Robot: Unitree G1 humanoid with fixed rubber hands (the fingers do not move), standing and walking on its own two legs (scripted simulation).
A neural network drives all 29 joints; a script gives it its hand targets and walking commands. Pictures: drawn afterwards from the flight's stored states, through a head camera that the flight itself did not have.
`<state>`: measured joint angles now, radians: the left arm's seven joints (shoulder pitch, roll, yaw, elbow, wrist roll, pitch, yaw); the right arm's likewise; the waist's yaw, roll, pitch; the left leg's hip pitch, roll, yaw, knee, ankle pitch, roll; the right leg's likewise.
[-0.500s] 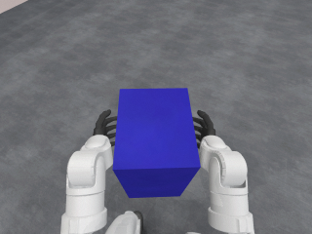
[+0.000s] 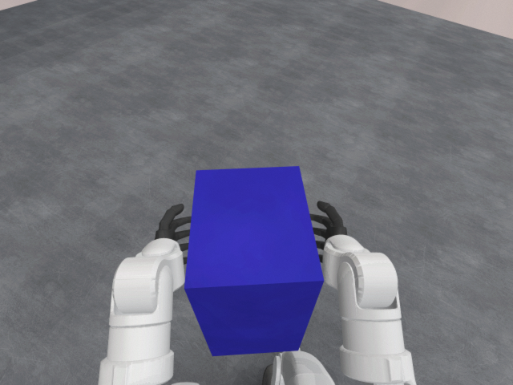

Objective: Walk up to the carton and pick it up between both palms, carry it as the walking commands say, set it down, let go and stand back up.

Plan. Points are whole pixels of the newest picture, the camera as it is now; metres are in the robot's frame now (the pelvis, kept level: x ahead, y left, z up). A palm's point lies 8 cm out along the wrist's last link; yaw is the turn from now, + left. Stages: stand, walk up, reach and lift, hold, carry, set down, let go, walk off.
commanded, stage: carry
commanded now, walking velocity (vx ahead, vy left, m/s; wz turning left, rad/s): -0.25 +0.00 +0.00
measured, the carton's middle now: (252, 269) +0.29 +0.01 +0.00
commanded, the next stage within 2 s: none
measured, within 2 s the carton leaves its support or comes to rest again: neither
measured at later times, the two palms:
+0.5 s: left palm out of the picture +0.07 +0.11 +0.09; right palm out of the picture +0.07 -0.13 +0.10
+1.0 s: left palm out of the picture -0.18 +0.13 +0.08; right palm out of the picture -0.19 -0.12 +0.06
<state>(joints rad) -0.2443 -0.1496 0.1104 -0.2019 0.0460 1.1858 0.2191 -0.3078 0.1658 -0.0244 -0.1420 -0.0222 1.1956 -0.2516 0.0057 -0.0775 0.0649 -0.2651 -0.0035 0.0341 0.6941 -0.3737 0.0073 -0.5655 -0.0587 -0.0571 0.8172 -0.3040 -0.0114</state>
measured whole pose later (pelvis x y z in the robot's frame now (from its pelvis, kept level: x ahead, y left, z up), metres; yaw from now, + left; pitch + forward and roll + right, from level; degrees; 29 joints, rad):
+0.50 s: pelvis -0.23 -0.01 +0.00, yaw +0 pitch -1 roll +1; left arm -0.30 -0.16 0.09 -0.29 0.04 1.13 0.22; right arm -0.31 0.17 -0.05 -0.29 -0.02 1.15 -0.25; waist -0.01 -0.02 0.09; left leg -0.44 0.03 0.02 1.00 -0.40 -0.01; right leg -0.45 -0.06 -0.04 0.66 -0.19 -0.01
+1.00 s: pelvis -0.48 +0.01 +0.00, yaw -2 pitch -1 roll -2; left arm -0.30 -0.17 0.10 -0.25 0.04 1.13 0.23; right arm -0.31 0.17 -0.06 -0.24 -0.02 1.14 -0.24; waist 0.01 0.11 0.13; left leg -0.58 0.07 0.04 0.60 -0.15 0.02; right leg -0.32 0.01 -0.04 0.69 -0.36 0.01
